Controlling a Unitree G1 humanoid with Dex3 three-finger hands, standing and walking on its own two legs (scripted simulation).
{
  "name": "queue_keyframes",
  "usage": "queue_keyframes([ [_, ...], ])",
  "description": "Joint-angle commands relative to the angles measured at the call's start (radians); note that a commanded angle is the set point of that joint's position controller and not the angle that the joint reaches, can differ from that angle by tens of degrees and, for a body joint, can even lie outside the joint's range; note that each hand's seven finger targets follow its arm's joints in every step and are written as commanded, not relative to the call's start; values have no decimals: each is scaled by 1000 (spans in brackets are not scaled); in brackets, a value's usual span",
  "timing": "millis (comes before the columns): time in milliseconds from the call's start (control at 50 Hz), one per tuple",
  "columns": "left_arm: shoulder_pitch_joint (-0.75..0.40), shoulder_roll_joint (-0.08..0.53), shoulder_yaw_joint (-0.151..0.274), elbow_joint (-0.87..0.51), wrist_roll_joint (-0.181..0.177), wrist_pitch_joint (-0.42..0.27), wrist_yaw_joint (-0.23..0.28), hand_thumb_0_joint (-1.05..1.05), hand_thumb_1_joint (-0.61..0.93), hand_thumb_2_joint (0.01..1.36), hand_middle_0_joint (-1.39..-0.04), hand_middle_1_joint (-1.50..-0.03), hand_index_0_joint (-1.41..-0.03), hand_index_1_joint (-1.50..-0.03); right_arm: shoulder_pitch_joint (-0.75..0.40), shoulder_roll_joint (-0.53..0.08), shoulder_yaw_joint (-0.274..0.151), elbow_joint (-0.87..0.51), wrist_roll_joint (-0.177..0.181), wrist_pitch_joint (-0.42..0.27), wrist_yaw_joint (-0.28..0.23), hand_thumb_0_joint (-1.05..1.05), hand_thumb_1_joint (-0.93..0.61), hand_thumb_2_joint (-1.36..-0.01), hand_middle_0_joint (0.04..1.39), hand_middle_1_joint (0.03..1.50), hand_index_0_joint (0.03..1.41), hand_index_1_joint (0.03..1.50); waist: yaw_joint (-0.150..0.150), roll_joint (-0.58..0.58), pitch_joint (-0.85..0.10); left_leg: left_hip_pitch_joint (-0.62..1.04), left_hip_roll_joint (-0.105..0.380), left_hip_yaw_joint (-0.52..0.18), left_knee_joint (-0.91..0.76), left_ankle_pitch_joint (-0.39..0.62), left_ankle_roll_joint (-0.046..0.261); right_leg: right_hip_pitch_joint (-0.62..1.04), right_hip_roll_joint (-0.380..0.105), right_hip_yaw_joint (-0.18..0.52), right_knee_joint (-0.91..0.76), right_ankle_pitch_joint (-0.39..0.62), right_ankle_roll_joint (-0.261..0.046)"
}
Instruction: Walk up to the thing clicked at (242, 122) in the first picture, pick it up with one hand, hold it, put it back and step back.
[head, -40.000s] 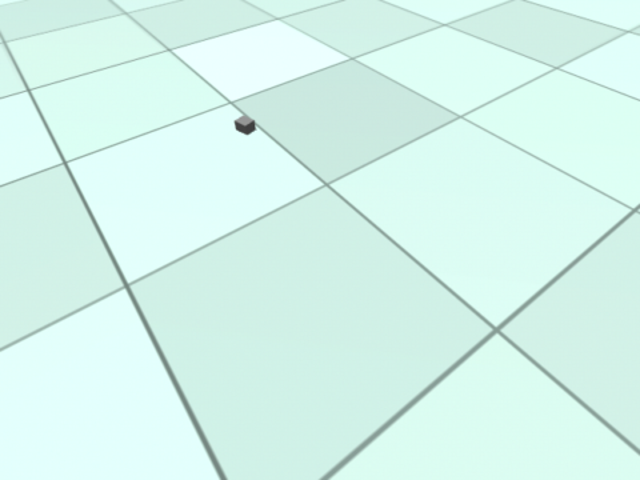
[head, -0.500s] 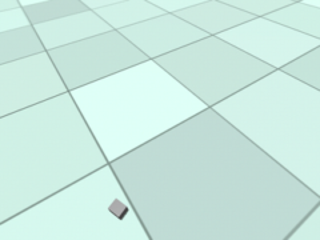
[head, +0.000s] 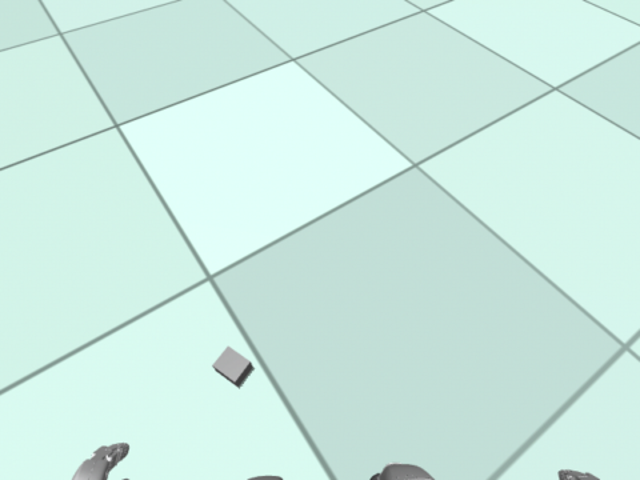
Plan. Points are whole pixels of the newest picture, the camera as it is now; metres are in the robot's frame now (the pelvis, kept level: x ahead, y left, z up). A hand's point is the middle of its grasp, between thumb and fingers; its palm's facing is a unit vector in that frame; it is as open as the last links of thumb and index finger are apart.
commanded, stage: step back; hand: left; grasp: from above
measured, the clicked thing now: (233, 366) +0.46 +0.27 -0.73
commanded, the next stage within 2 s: none
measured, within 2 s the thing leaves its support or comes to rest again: neither
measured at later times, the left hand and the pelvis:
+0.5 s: hand out of the picture +0.02 +0.25 -0.15, palm faces -0.09 -0.92 -0.39, open 7.4 cm; pelvis -0.10 -0.01 -0.01, yaw -4 degrees
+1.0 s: hand out of the picture -0.11 +0.27 -0.15, palm faces +0.02 -0.94 -0.35, open 7.4 cm; pelvis -0.24 +0.00 +0.00, yaw +0 degrees
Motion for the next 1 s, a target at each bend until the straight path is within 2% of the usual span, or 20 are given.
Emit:
queue_keyframes([
  [0, -15, 156, 44, -124, -4, 2, 30, 0, 900, 900, -200, -300, -200, -300, 96, -307, -71, -73, -24, -29, -18, 0, -900, -900, 200, 300, 200, 300, -15, 184, -218, 212, 365, -395, -221, 836, 167, -159, 133, 110, 390, -367, -54],
  [20, -14, 162, 41, -114, 0, 6, 36, 0, 900, 900, -200, -300, -200, -300, 79, -299, -74, -87, -25, -29, -22, 0, -900, -900, 200, 300, 200, 300, -22, 186, -226, 198, 388, -420, -231, 821, 189, -166, 133, 166, 487, -389, -53],
  [80, 50, 165, 40, -105, -12, 10, 33, 0, 900, 900, -200, -300, -200, -300, -14, -224, -54, -126, -25, -31, -44, 0, -900, -900, 200, 300, 200, 300, 35, 161, -199, 231, 270, -231, -159, 846, 141, -214, 123, 177, 590, -262, -48],
  [140, 61, 178, 54, -120, 0, 8, 25, 0, 900, 900, -200, -300, -200, -300, 24, -209, -55, -157, -16, -30, -50, 0, -900, -900, 200, 300, 200, 300, 12, 124, -202, 251, 267, -214, -144, 795, 169, -187, 118, 146, 585, -239, -13],
  [260, 44, 175, 67, -171, 1, 4, 15, 0, 900, 900, -200, -300, -200, -300, 88, -233, -66, -178, -16, -28, -50, 0, -900, -900, 200, 300, 200, 300, -37, 133, -199, 268, 288, -234, -138, 679, 197, -153, 84, 101, 390, -247, -1],
  [380, 148, 171, 79, -137, 10, -3, -1, 0, 900, 900, -200, -300, -200, -300, 13, -253, -65, -214, -20, -16, -36, 0, -900, -900, 200, 300, 200, 300, 15, 149, -224, 80, 286, -228, -143, 385, 155, 73, 39, 9, 58, -143, -39],
  [420, 218, 176, 84, -115, 19, -14, 0, 0, 900, 900, -200, -300, -200, -300, -10, -231, -53, -213, -7, -8, -31, 0, -900, -900, 200, 300, 200, 300, 54, 105, -232, -21, 222, -171, -63, 270, 79, 201, 10, 34, -157, 35, -75],
  [440, 204, 243, 102, -131, 34, -23, 0, 0, 900, 900, -200, -300, -200, -300, -1, -190, -41, -225, 0, -8, -28, 0, -900, -900, 200, 300, 200, 300, 42, -73, -200, -187, 96, -122, 74, 107, 10, 225, -134, 281, -201, 64, -132],
  [460, 130, 330, 118, -165, 20, -18, -4, 0, 900, 900, -200, -300, -200, -300, -21, -160, -40, -228, 7, -5, -36, 0, -900, -900, 200, 300, 200, 300, 62, -269, -140, -206, -85, -25, 299, -234, -38, 61, -329, 473, -296, 101, -308],
  [480, 74, 333, 116, -204, 28, -25, -2, 0, 900, 900, -200, -300, -200, -300, -13, -189, -52, -212, -3, 3, -42, 0, -900, -900, 200, 300, 200, 300, 52, -222, -87, -174, -70, -121, 489, -308, -49, -67, -383, 528, -297, 154, -356],
  [540, -37, 217, 85, -227, 15, -27, 12, 0, 900, 900, -200, -300, -200, -300, 91, -175, -38, -167, 16, -2, -40, 0, -900, -900, 200, 300, 200, 300, -26, -122, -83, -196, -117, -162, 563, -144, -47, 9, -189, 203, -201, 357, -223],
  [620, 53, 189, 80, -243, 23, -24, 18, 0, 900, 900, -200, -300, -200, -300, 92, -182, -29, -182, 8, -10, -45, 0, -900, -900, 200, 300, 200, 300, 45, -129, -157, -253, -100, -121, 467, -183, -70, 239, -204, 178, -135, 438, -247],
  [680, 67, 213, 84, -251, 25, -17, 24, 0, 900, 900, -200, -300, -200, -300, 94, -174, -30, -201, 0, -13, -44, 0, -900, -900, 200, 300, 200, 300, 55, -180, -177, -200, -41, -88, 260, -206, -64, 277, -252, 211, -106, 476, -259],
  [720, 57, 222, 82, -262, 20, -11, 22, 0, 900, 900, -200, -300, -200, -300, 126, -171, -35, -192, -7, -15, -37, 0, -900, -900, 200, 300, 200, 300, 43, -179, -197, -118, -15, -52, 103, -165, -45, 258, -238, 191, -74, 459, -232],
  [780, 48, 221, 70, -265, 7, 6, 9, 0, 900, 900, -200, -300, -200, -300, 194, -175, -50, -160, -18, -29, -30, 0, -900, -900, 200, 300, 200, 300, 3, -93, -220, 78, -1, -38, -203, 171, -14, 121, -156, 115, 27, 284, -140],
  [800, 69, 189, 62, -274, 6, 7, 4, 0, 900, 900, -200, -300, -200, -300, 180, -238, -68, -174, -32, -33, -29, 0, -900, -900, 200, 300, 200, 300, 11, 49, -220, 148, 165, -262, -235, 232, 46, -30, -75, 70, 119, 88, -84],
  [820, 13, 182, 63, -294, -2, 2, 10, 0, 900, 900, -200, -300, -200, -300, 112, -353, -86, -202, -28, -29, -19, 0, -900, -900, 200, 300, 200, 300, -5, 261, -192, 72, 368, -489, -283, 396, 190, -125, 91, -48, 294, -274, -36],
  [840, -57, 204, 82, -286, 12, 2, 21, 0, 900, 900, -200, -300, -200, -300, 112, -355, -89, -208, -34, -33, -23, 0, -900, -900, 200, 300, 200, 300, -54, 226, -159, -31, 420, -572, -294, 455, 274, -101, 94, 97, 501, -397, -30],
  [900, 59, 176, 76, -225, -13, 10, 23, 0, 900, 900, -200, -300, -200, -300, 10, -247, -54, -212, -31, -37, -42, 0, -900, -900, 200, 300, 200, 300, 43, 107, -146, 51, 272, -274, -191, 624, 173, -186, 140, 174, 690, -284, -51],
  [980, 88, 172, 85, -218, 4, 6, 18, 0, 900, 900, -200, -300, -200, -300, 57, -214, -55, -226, -24, -32, -46, 0, -900, -900, 200, 300, 200, 300, 8, 125, -156, 174, 269, -255, -143, 651, 204, -200, 116, 140, 610, -275, 0],
])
